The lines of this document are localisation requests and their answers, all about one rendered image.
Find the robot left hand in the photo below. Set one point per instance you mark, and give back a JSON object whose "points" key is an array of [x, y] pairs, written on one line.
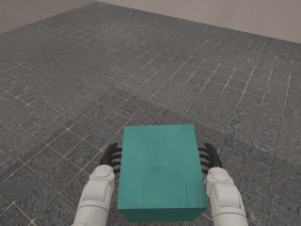
{"points": [[108, 157]]}

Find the robot left forearm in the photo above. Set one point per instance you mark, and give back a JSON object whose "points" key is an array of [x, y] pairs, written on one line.
{"points": [[93, 207]]}

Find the robot right hand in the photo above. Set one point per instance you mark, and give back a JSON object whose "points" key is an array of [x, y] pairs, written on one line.
{"points": [[212, 157]]}

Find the robot right forearm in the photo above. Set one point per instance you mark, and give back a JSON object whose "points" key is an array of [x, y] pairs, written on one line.
{"points": [[226, 202]]}

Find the carton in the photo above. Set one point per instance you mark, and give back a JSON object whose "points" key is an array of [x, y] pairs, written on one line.
{"points": [[160, 177]]}

